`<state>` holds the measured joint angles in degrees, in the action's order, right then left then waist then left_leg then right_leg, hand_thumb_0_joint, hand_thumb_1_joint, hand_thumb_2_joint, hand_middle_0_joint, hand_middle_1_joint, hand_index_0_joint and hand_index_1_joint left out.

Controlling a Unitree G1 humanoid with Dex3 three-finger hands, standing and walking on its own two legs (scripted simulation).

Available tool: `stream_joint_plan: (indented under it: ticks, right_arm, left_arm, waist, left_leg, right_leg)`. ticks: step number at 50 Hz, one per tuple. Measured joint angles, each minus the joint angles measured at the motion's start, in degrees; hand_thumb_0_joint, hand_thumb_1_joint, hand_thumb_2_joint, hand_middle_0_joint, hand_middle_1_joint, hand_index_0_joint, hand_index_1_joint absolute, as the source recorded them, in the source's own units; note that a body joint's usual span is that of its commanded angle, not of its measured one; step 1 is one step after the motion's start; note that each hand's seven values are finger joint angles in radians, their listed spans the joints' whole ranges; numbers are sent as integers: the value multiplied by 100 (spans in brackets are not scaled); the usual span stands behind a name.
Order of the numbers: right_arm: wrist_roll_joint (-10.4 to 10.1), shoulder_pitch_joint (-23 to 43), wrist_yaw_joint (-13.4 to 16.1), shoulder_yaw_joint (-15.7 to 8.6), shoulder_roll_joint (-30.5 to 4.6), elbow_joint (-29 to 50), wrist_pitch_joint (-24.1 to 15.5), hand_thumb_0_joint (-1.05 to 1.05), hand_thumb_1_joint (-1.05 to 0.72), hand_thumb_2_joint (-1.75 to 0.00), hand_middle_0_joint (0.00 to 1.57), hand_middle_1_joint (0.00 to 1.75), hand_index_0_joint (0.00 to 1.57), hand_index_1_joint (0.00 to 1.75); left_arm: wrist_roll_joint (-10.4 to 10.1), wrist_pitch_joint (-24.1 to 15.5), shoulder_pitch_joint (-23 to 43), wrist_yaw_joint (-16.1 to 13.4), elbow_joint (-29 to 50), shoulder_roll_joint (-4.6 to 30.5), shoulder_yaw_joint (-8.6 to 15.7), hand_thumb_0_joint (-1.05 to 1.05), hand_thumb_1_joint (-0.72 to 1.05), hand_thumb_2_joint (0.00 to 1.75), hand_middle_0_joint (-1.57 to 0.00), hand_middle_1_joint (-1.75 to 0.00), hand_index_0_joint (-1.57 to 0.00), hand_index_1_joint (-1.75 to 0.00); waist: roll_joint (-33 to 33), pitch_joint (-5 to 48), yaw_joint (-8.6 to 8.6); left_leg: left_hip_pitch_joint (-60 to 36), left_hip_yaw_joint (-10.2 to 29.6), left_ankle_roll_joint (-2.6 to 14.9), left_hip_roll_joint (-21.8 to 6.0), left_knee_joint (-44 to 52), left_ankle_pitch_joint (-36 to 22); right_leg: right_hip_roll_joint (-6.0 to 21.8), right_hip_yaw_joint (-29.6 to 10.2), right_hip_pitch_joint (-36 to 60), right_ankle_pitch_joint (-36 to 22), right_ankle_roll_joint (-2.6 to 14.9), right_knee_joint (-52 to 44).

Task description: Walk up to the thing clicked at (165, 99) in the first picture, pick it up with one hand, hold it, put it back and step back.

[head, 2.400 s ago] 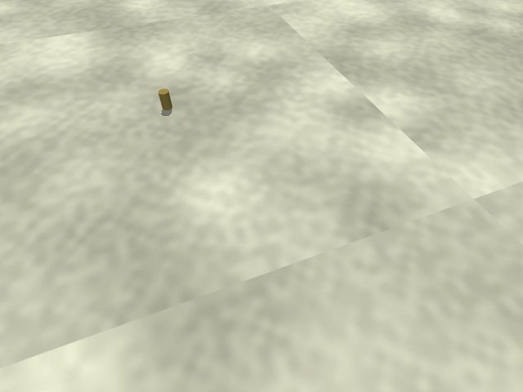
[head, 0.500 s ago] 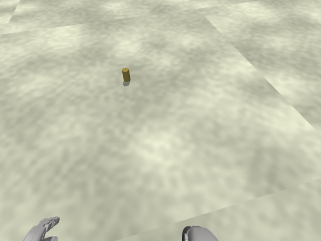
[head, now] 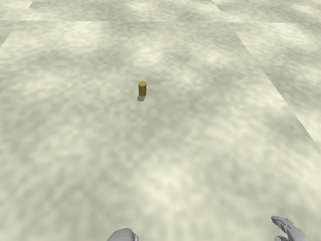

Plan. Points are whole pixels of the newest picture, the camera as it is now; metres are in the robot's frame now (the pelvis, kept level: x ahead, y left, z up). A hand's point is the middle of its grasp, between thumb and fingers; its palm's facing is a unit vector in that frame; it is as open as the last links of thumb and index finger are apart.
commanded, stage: walk up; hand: left
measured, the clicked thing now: (142, 88) +1.35 +0.16 -0.69
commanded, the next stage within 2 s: none
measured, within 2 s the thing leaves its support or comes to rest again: neither
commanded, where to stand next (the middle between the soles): +0.95 -0.07 m, yaw +0 degrees
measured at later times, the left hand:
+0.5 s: hand (101, 154) +0.37 +0.21 -0.10, palm faces -0.05 -0.92 -0.39, open 7.4 cm
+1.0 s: hand (99, 129) +0.50 +0.25 -0.14, palm faces -0.06 -0.94 -0.33, open 7.4 cm
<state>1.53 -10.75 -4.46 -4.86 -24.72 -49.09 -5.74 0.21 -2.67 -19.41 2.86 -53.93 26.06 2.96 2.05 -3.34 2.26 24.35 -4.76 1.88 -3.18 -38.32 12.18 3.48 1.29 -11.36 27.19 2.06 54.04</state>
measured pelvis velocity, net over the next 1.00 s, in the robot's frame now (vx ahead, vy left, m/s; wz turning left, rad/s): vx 0.46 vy -0.02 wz -0.03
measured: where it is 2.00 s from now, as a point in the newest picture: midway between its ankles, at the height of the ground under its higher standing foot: (168, 142)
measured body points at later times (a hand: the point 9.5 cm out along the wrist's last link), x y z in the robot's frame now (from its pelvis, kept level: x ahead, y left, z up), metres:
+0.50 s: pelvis +0.24 -0.06 +0.01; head +0.26 -0.08 +0.46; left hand +0.37 +0.25 -0.07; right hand +0.27 -0.38 -0.12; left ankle +0.17 +0.10 -0.64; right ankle +0.31 -0.16 -0.72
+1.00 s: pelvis +0.46 -0.02 +0.02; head +0.48 +0.00 +0.46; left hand +0.50 +0.30 -0.12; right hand +0.55 -0.34 -0.07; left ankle +0.51 +0.08 -0.72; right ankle +0.43 -0.16 -0.65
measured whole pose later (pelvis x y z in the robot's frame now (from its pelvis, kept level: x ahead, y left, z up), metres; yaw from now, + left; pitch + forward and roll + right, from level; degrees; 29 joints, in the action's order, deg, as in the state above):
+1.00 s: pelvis +0.46 -0.02 +0.02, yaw -1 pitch -3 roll +0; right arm -0.1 -14.2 -2.8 -2.6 -21.9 -48.3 -5.5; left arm -0.1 -2.2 -18.8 2.6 -52.4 25.4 2.1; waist 3.8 -4.5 0.6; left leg 15.8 -6.0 1.9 -1.9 -30.9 12.3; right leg 2.1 -1.4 -23.0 21.8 2.2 61.3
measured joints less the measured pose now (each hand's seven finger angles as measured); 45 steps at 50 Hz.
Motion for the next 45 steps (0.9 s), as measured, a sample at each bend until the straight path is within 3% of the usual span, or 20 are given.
stream_joint_plan:
  ticks: [2,4,9,12,15,18,19,20,23,25,29,33,39,42,43,45]
  right_arm:
    - [-103,-56,58,72,122,39,-2,0,-90,-90,21,30,20,30]
    - [-154,-176,93,156,212,44,-7,0,-90,-90,21,30,20,30]
    - [-147,-540,113,243,250,4,-27,0,-90,-90,21,30,20,30]
    - [-146,-726,104,242,193,-40,-9,0,-90,-90,21,30,21,30]
    - [-147,-887,107,215,112,-96,52,0,-90,-90,21,30,21,30]
    - [-137,-1045,144,179,21,-149,132,0,-89,-90,21,30,21,30]
    - [-129,-1067,169,163,-31,-174,153,0,-90,-90,21,30,21,30]
    - [-127,-1039,203,148,-55,-219,189,1,-90,-90,21,30,21,30]
    - [-157,-858,241,194,-26,-357,295,1,-90,-90,21,30,20,30]
    - [-195,-747,225,215,-43,-388,301,1,-90,-90,21,30,20,30]
    - [-143,-607,117,196,-47,-318,271,1,-90,-90,21,30,20,30]
    - [-57,-538,17,152,-26,-296,306,0,-90,-90,21,30,20,30]
    - [-24,-434,-46,108,22,-329,301,0,-90,-90,21,30,20,30]
    - [-19,-378,-24,94,53,-278,208,1,-90,-90,21,30,20,30]
    - [12,-317,6,86,92,-243,156,1,-90,-90,21,30,20,30]
    - [-24,-250,53,92,125,-91,72,0,-90,-90,21,30,20,30]
  left_arm:
    - [-25,13,72,-19,-19,30,-63,1,90,90,-21,-30,-20,-30]
    - [-48,-15,146,8,15,43,-73,1,90,90,-21,-30,-20,-30]
    - [1,-9,357,148,162,-8,-52,0,90,90,-21,-30,-20,-30]
    - [43,30,540,229,214,-59,-32,0,90,90,-21,-30,-20,-30]
    - [53,31,703,281,234,-110,-2,0,90,90,-21,-30,-20,-30]
    - [64,-3,794,295,245,-131,25,0,90,90,-21,-30,-20,-30]
    - [70,-47,850,273,241,-173,50,0,90,90,-21,-30,-20,-30]
    - [81,-97,917,239,265,-224,71,0,90,90,-21,-30,-20,-30]
    - [18,-216,964,149,415,-324,26,0,90,90,-21,-30,-20,-30]
    - [-10,-228,886,103,459,-410,-27,0,90,90,-21,-30,-20,-30]
    - [-8,-235,593,66,452,-459,-65,0,90,90,-21,-30,-20,-30]
    - [54,-224,295,72,441,-390,-32,0,90,90,-21,-30,-20,-30]
    - [72,-179,-34,85,419,-197,25,0,90,90,-21,-30,-20,-30]
    - [63,-107,-190,54,360,-80,21,0,90,90,-21,-30,-20,-30]
    - [46,-62,-180,19,309,-53,22,0,90,90,-21,-30,-20,-30]
    - [10,35,-106,-42,197,-97,-10,0,90,90,-21,-30,-20,-30]
  waist:
    - [91,-27,-72]
    - [177,-30,-117]
    - [167,-53,-220]
    - [88,-91,-320]
    - [5,-81,-396]
    - [-94,23,-455]
    - [-228,15,-450]
    - [-377,-40,-456]
    - [-433,-140,-350]
    - [-505,-140,-286]
    - [-577,-51,-221]
    - [-528,5,-147]
    - [-385,-26,14]
    - [-201,10,34]
    - [-50,-38,29]
    - [-8,-105,-58]
  left_leg:
    - [-314,-56,-1,31,190,122]
    - [-675,-120,-20,74,523,138]
    - [-1444,-212,-37,125,1133,274]
    - [-1798,-219,-106,136,1296,448]
    - [-2091,-243,-218,132,1263,754]
    - [-2268,-239,-335,70,909,1269]
    - [-2229,-199,-300,-58,560,1511]
    - [-2049,-95,-173,-215,-38,1603]
    - [-1147,379,-7,-8,-2058,1437]
    - [-616,485,37,36,-2560,1069]
    - [174,512,-57,-134,-2164,456]
    - [520,451,-202,-288,-1091,159]
    - [268,273,-141,-281,336,-397]
    - [-126,130,-46,-75,628,-510]
    - [-154,34,-36,31,460,-398]
    - [-207,-5,-3,67,218,-92]
  right_leg:
    - [-108,-257,-601,-276,47,855]
    - [-41,-296,-1083,-542,30,931]
    - [250,-147,-1803,-1014,-157,-126]
    - [330,-58,-1912,-1543,-154,-1000]
    - [293,19,-1788,-1974,-100,-1694]
    - [157,151,-1414,-1979,-29,-2084]
    - [46,211,-1336,-2033,-30,-2021]
    - [-51,312,-1316,-1850,-29,-1793]
    - [-84,348,-1096,-1470,7,-1617]
    - [-126,367,-787,-1464,21,-1913]
    - [-242,407,-242,-1502,54,-2551]
    - [-313,448,170,-1378,73,-2904]
    - [-336,535,654,-798,-101,-2782]
    - [-182,507,716,-215,-197,-2224]
    - [-25,429,567,-68,-130,-1713]
    - [-128,76,4,29,-15,-339]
